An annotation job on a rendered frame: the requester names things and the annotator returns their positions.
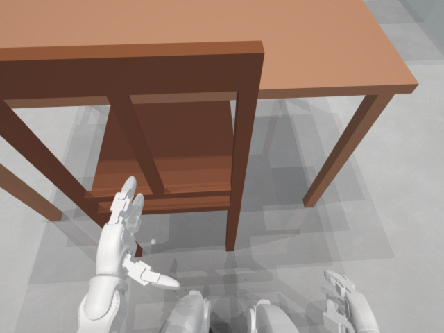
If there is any left robot hand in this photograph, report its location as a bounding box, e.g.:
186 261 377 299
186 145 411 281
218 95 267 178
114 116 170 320
96 176 180 290

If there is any table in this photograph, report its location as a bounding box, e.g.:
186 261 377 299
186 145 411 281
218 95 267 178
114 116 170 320
0 0 419 221

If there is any left robot forearm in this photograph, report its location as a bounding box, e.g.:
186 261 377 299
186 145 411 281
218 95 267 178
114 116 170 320
76 274 128 333

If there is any robot thigh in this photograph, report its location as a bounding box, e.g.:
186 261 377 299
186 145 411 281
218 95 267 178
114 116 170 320
158 295 211 333
247 304 299 333

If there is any chair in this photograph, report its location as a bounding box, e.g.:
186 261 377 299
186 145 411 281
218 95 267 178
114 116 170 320
0 40 265 257

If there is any robot left thigh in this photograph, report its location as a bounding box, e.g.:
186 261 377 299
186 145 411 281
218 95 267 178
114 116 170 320
158 295 211 333

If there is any right robot hand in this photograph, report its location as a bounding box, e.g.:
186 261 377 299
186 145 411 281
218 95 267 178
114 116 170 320
323 270 380 333

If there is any robot right thigh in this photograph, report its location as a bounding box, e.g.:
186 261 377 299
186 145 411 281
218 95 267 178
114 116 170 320
247 304 299 333

